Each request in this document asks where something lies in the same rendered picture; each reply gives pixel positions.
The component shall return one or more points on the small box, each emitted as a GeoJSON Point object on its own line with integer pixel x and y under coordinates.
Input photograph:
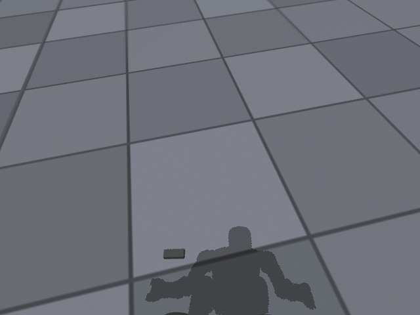
{"type": "Point", "coordinates": [173, 253]}

